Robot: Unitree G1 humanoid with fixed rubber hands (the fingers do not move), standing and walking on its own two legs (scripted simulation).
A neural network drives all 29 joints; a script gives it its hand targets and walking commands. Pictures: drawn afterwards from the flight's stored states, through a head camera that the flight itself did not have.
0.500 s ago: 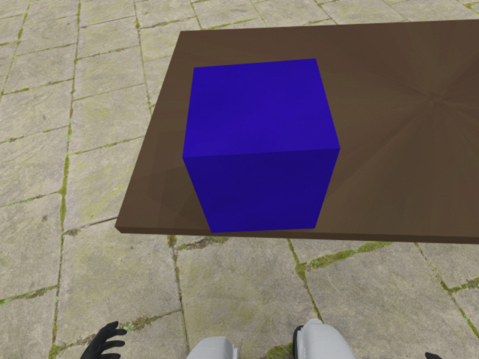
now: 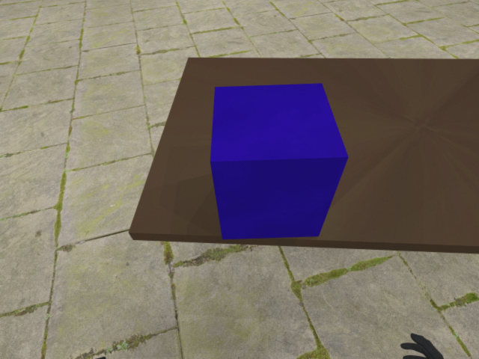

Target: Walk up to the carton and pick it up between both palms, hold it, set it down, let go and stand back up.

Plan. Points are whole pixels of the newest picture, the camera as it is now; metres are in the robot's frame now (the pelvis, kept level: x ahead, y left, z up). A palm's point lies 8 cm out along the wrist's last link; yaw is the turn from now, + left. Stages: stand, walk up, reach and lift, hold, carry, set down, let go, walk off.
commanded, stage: walk up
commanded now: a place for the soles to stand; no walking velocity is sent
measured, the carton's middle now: (269, 165) +0.46 -0.02 +0.03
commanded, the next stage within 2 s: none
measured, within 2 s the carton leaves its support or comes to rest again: neither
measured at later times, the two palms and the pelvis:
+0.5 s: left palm out of the picture +0.10 +0.28 -0.11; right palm out of the picture +0.09 -0.32 -0.10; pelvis +0.03 -0.02 +0.01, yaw -1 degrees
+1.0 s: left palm out of the picture +0.13 +0.28 -0.09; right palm out of the picture +0.09 -0.31 -0.11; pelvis +0.02 -0.02 +0.01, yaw -2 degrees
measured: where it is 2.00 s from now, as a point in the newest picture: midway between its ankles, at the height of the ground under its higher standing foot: outside the picture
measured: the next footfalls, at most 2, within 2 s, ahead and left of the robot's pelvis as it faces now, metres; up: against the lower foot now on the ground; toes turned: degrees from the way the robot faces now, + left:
none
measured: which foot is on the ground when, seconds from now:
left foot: down 0.00-1.00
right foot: down 0.00-1.00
